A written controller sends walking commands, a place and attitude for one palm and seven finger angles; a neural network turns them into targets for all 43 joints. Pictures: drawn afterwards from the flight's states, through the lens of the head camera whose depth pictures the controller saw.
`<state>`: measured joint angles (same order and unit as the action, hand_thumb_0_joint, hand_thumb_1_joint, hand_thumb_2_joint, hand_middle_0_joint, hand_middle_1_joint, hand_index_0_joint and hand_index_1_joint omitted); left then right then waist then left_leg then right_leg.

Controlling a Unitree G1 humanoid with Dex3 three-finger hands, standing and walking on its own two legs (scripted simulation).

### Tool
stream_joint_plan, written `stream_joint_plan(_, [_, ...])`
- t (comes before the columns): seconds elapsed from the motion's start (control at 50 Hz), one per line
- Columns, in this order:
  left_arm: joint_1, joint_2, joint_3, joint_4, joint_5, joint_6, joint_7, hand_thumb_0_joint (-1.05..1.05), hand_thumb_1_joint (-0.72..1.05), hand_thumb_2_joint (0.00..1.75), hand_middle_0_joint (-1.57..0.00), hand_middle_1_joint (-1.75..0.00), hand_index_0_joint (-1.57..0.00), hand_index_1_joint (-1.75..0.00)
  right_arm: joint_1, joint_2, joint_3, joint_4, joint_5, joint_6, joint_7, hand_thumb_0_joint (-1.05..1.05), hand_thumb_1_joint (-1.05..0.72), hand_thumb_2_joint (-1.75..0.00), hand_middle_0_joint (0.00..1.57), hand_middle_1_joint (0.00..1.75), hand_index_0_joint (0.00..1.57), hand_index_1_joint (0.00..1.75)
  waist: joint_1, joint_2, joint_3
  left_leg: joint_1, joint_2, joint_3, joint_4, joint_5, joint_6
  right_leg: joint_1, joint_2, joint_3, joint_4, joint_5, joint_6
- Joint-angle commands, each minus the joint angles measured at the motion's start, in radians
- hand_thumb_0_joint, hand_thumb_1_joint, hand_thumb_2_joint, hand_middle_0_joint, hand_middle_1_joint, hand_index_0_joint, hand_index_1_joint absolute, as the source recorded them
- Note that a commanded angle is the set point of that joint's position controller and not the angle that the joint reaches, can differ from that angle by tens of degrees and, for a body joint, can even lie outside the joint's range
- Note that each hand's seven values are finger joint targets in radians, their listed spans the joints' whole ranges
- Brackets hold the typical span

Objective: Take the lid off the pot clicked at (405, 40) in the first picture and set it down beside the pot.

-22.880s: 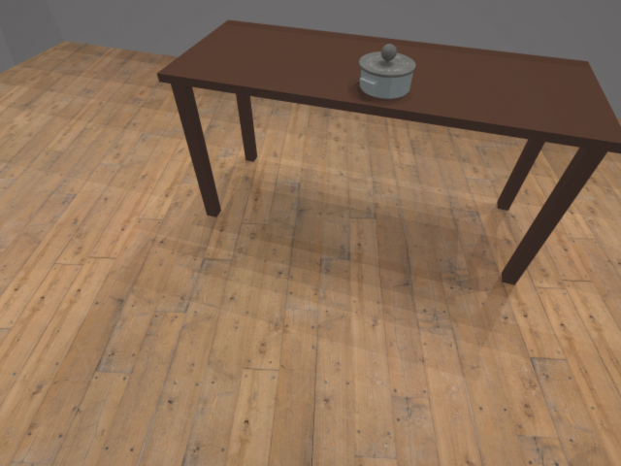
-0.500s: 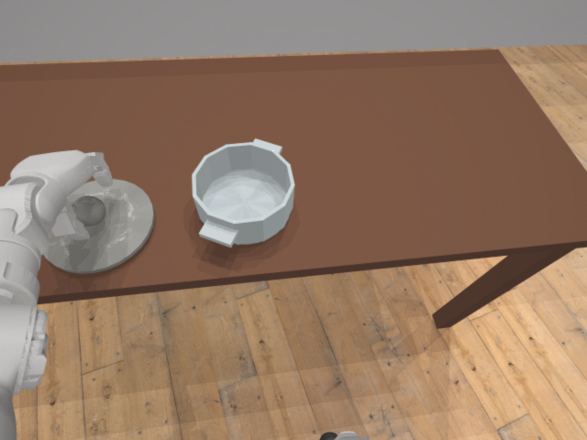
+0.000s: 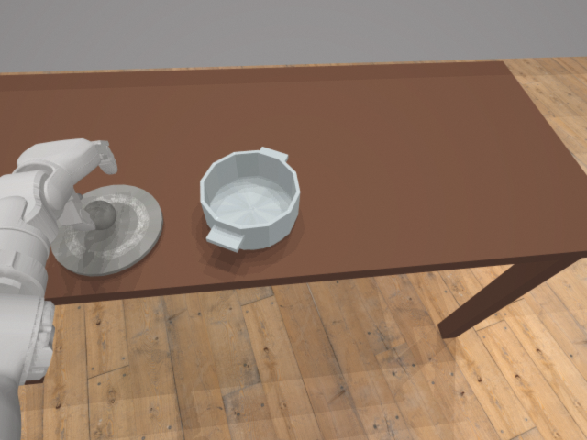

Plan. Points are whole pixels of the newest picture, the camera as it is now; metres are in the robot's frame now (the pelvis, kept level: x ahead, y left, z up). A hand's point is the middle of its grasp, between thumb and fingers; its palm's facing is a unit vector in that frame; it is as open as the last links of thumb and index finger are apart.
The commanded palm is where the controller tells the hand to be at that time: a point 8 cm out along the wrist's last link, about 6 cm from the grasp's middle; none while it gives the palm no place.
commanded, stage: raise the empty hand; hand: left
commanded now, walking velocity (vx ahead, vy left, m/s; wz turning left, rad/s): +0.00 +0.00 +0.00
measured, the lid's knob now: (99, 215) +0.46 +0.30 -0.02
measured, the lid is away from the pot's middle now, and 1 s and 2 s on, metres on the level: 0.24 0.24 0.24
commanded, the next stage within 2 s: draw the hand back to the body in 1.02 s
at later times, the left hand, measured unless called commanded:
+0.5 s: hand (53, 168) +0.45 +0.30 +0.10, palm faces -0.36 -0.09 -0.93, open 11.1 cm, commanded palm +0.45 +0.30 +0.16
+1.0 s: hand (37, 131) +0.46 +0.30 +0.16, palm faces -0.31 -0.07 -0.95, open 11.1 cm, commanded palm +0.45 +0.29 +0.20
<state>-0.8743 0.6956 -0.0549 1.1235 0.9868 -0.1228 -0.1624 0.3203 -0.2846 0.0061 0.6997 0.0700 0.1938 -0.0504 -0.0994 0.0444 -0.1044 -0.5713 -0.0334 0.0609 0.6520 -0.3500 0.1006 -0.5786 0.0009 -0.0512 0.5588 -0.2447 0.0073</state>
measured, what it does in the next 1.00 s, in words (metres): stands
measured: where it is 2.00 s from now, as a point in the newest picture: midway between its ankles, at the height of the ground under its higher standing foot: outside the picture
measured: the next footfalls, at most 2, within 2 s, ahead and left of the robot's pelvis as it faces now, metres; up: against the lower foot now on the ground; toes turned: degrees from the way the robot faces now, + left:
none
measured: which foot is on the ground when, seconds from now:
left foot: down 0.00-1.00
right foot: down 0.00-1.00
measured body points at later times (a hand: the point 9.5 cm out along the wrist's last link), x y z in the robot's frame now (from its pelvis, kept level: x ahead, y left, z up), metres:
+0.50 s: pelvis +0.01 +0.00 +0.01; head +0.07 +0.01 +0.46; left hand +0.46 +0.31 +0.15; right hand +0.05 -0.28 -0.11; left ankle -0.03 +0.05 -0.72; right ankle +0.01 -0.14 -0.72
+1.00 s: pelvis +0.01 +0.01 +0.02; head +0.06 +0.01 +0.46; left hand +0.47 +0.30 +0.21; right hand +0.08 -0.26 -0.11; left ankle -0.03 +0.05 -0.72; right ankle +0.01 -0.14 -0.72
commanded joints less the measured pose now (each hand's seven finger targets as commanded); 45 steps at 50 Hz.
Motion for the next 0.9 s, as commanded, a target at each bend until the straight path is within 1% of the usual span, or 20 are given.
stream_joint_plan(0.0, [-0.451, 0.337, 0.104, -0.260, -0.018, 0.001, 0.000, 0.00, -0.02, 0.66, -0.35, -0.85, -0.35, -0.85, 0.093, -0.178, -0.059, -0.076, -0.001, -0.017, -0.012, 0.00, -0.90, -0.90, 0.20, 0.30, 0.20, 0.30, 0.004, 0.088, -0.423, 0.379, 0.043, -0.113, -0.057, 0.570, -0.050, 0.146, 0.030, 0.008, -0.037, 0.273, -0.067])
stream_joint_plan(0.04, [-0.497, 0.360, 0.122, -0.331, -0.019, -0.015, -0.012, 0.00, -0.02, 0.66, -0.35, -0.85, -0.35, -0.85, 0.100, -0.166, -0.063, -0.078, -0.006, -0.019, -0.023, 0.00, -0.90, -0.90, 0.20, 0.30, 0.20, 0.30, -0.004, 0.113, -0.494, 0.458, 0.046, -0.124, -0.059, 0.658, -0.053, 0.176, 0.033, 0.008, -0.046, 0.310, -0.061])
stream_joint_plan(0.06, [-0.476, 0.338, 0.109, -0.310, -0.024, -0.020, -0.020, 0.00, -0.02, 0.66, -0.35, -0.85, -0.35, -0.85, 0.098, -0.164, -0.063, -0.074, -0.006, -0.022, -0.027, 0.00, -0.90, -0.90, 0.20, 0.30, 0.20, 0.30, -0.008, 0.103, -0.472, 0.455, 0.048, -0.121, -0.057, 0.662, -0.050, 0.173, 0.033, 0.007, -0.054, 0.312, -0.058])
stream_joint_plan(0.08, [-0.429, 0.399, 0.165, -0.274, -0.026, -0.024, -0.019, 0.00, -0.02, 0.66, -0.35, -0.85, -0.35, -0.85, 0.099, -0.169, -0.059, -0.072, -0.003, -0.022, -0.030, 0.00, -0.90, -0.90, 0.20, 0.30, 0.20, 0.30, 0.004, 0.065, -0.439, 0.427, 0.048, -0.121, -0.066, 0.648, -0.048, 0.187, 0.033, 0.003, -0.057, 0.307, -0.058])
stream_joint_plan(0.1, [-0.407, 0.404, 0.164, -0.241, -0.027, -0.027, -0.021, 0.00, -0.02, 0.66, -0.35, -0.85, -0.35, -0.85, 0.095, -0.172, -0.053, -0.073, -0.001, -0.022, -0.032, 0.00, -0.90, -0.90, 0.20, 0.30, 0.20, 0.30, 0.005, 0.056, -0.405, 0.402, 0.045, -0.117, -0.077, 0.642, -0.047, 0.187, 0.032, 0.004, -0.062, 0.312, -0.060])
stream_joint_plan(0.16, [-0.373, 0.262, 0.046, -0.151, -0.035, -0.004, -0.033, 0.00, -0.02, 0.66, -0.35, -0.85, -0.35, -0.85, 0.078, -0.171, -0.050, -0.062, 0.007, -0.024, -0.022, 0.00, -0.90, -0.90, 0.20, 0.30, 0.20, 0.30, -0.005, 0.039, -0.259, 0.335, 0.047, -0.104, -0.099, 0.519, -0.044, 0.123, 0.031, -0.006, -0.079, 0.237, -0.062])
stream_joint_plan(0.18, [-0.367, 0.249, 0.034, -0.150, -0.036, 0.002, -0.038, 0.00, -0.02, 0.66, -0.35, -0.85, -0.35, -0.85, 0.073, -0.174, -0.049, -0.063, 0.008, -0.024, -0.017, 0.00, -0.90, -0.90, 0.20, 0.30, 0.20, 0.30, 0.000, 0.047, -0.238, 0.331, 0.049, -0.104, -0.105, 0.494, -0.045, 0.110, 0.030, -0.007, -0.083, 0.217, -0.064])
stream_joint_plan(0.2, [-0.401, 0.237, 0.024, -0.191, -0.035, -0.001, -0.048, 0.00, -0.02, 0.66, -0.35, -0.85, -0.35, -0.85, 0.068, -0.174, -0.053, -0.068, 0.008, -0.024, -0.015, 0.00, -0.90, -0.90, 0.20, 0.30, 0.20, 0.30, 0.000, 0.061, -0.266, 0.360, 0.052, -0.105, -0.108, 0.525, -0.045, 0.124, 0.026, 0.000, -0.086, 0.234, -0.067])
stream_joint_plan(0.24, [-0.444, 0.291, 0.064, -0.278, -0.035, -0.008, -0.057, 0.00, -0.02, 0.66, -0.35, -0.85, -0.35, -0.85, 0.071, -0.170, -0.059, -0.080, 0.003, -0.020, -0.014, 0.00, -0.90, -0.90, 0.20, 0.30, 0.20, 0.30, 0.006, 0.101, -0.358, 0.424, 0.047, -0.115, -0.103, 0.597, -0.050, 0.166, 0.027, 0.005, -0.086, 0.270, -0.066])
stream_joint_plan(0.3, [-0.493, 0.375, 0.123, -0.319, -0.044, -0.023, -0.066, 0.00, -0.02, 0.66, -0.35, -0.85, -0.35, -0.85, 0.067, -0.172, -0.055, -0.084, 0.001, -0.020, -0.031, 0.00, -0.90, -0.90, 0.20, 0.30, 0.20, 0.30, 0.002, 0.060, -0.408, 0.437, 0.044, -0.116, -0.115, 0.593, -0.038, 0.227, 0.023, 0.013, -0.097, 0.304, -0.062])
stream_joint_plan(0.4, [-0.481, 0.364, 0.114, -0.274, -0.041, -0.017, -0.063, 0.00, -0.02, 0.66, -0.35, -0.85, -0.35, -0.85, 0.058, -0.171, -0.053, -0.074, 0.004, -0.034, -0.036, 0.00, -0.90, -0.90, 0.20, 0.30, 0.20, 0.30, 0.007, 0.074, -0.353, 0.438, 0.048, -0.114, -0.141, 0.596, -0.041, 0.224, 0.019, 0.009, -0.119, 0.297, -0.063])
stream_joint_plan(0.5, [-0.425, 0.272, 0.042, -0.209, -0.048, 0.005, -0.093, 0.00, -0.02, 0.66, -0.35, -0.85, -0.35, -0.85, 0.037, -0.172, -0.050, -0.083, 0.007, -0.034, -0.019, 0.00, -0.90, -0.90, 0.20, 0.30, 0.20, 0.30, 0.010, 0.054, -0.287, 0.410, 0.048, -0.110, -0.146, 0.575, -0.043, 0.212, 0.017, 0.007, -0.127, 0.283, -0.064])
stream_joint_plan(0.56, [-0.547, 0.296, 0.050, -0.349, -0.052, 0.006, -0.111, 0.00, -0.02, 0.66, -0.35, -0.85, -0.35, -0.85, 0.031, -0.166, -0.058, -0.093, 0.005, -0.030, -0.019, 0.00, -0.90, -0.90, 0.20, 0.30, 0.20, 0.30, 0.002, 0.091, -0.380, 0.500, 0.048, -0.129, -0.148, 0.628, -0.045, 0.238, 0.017, 0.008, -0.136, 0.297, -0.060])
stream_joint_plan(0.62, [-0.576, 0.418, 0.146, -0.392, -0.054, -0.012, -0.114, 0.00, -0.02, 0.66, -0.35, -0.85, -0.35, -0.85, 0.039, -0.169, -0.054, -0.091, -0.002, -0.033, -0.030, 0.00, -0.90, -0.90, 0.20, 0.30, 0.20, 0.30, 0.011, 0.082, -0.427, 0.532, 0.050, -0.142, -0.155, 0.695, -0.048, 0.286, 0.018, 0.009, -0.140, 0.334, -0.059])
stream_joint_plan(0.68, [-0.488, 0.344, 0.100, -0.257, -0.057, 0.005, -0.112, 0.00, -0.02, 0.66, -0.35, -0.85, -0.35, -0.85, 0.024, -0.166, -0.046, -0.080, 0.004, -0.037, -0.028, 0.00, -0.90, -0.90, 0.20, 0.30, 0.20, 0.30, 0.014, 0.048, -0.305, 0.467, 0.053, -0.131, -0.170, 0.639, -0.049, 0.252, 0.017, 0.000, -0.151, 0.299, -0.059])
stream_joint_plan(0.72, [-0.499, 0.258, 0.025, -0.227, -0.055, 0.027, -0.121, 0.00, -0.02, 0.66, -0.35, -0.85, -0.35, -0.85, 0.017, -0.167, -0.046, -0.075, 0.007, -0.037, -0.017, 0.00, -0.90, -0.90, 0.20, 0.30, 0.20, 0.30, 0.005, 0.045, -0.244, 0.448, 0.058, -0.132, -0.178, 0.604, -0.056, 0.212, 0.016, -0.006, -0.152, 0.268, -0.060])
stream_joint_plan(0.76, [-0.552, 0.216, -0.012, -0.289, -0.054, 0.043, -0.132, 0.00, -0.02, 0.66, -0.35, -0.85, -0.35, -0.85, 0.014, -0.164, -0.051, -0.080, 0.007, -0.038, -0.007, 0.00, -0.90, -0.90, 0.20, 0.30, 0.20, 0.30, 0.005, 0.075, -0.272, 0.486, 0.061, -0.142, -0.179, 0.616, -0.062, 0.195, 0.016, -0.008, -0.152, 0.251, -0.062])
stream_joint_plan(0.8, [-0.592, 0.275, 0.038, -0.391, -0.054, 0.033, -0.143, 0.00, -0.02, 0.66, -0.35, -0.85, -0.35, -0.85, 0.006, -0.164, -0.056, -0.102, 0.001, -0.042, -0.006, 0.00, -0.90, -0.90, 0.20, 0.30, 0.20, 0.30, 0.014, 0.106, -0.366, 0.554, 0.058, -0.154, -0.165, 0.719, -0.066, 0.233, 0.012, 0.004, -0.151, 0.298, -0.065])
stream_joint_plan(0.84, [-0.615, 0.345, 0.095, -0.424, -0.051, 0.029, -0.145, 0.00, -0.02, 0.66, -0.35, -0.85, -0.35, -0.85, 0.011, -0.161, -0.054, -0.106, -0.005, -0.041, -0.010, 0.00, -0.90, -0.90, 0.20, 0.30, 0.20, 0.30, 0.018, 0.085, -0.435, 0.577, 0.053, -0.157, -0.166, 0.753, -0.062, 0.295, 0.014, 0.008, -0.151, 0.337, -0.060])
stream_joint_plan(0.88, [-0.595, 0.374, 0.120, -0.380, -0.055, 0.034, -0.146, 0.00, -0.02, 0.66, -0.35, -0.85, -0.35, -0.85, 0.008, -0.162, -0.048, -0.102, -0.002, -0.042, -0.015, 0.00, -0.90, -0.90, 0.20, 0.30, 0.20, 0.30, 0.021, 0.046, -0.408, 0.541, 0.052, -0.151, -0.178, 0.729, -0.054, 0.326, 0.012, 0.009, -0.158, 0.353, -0.058])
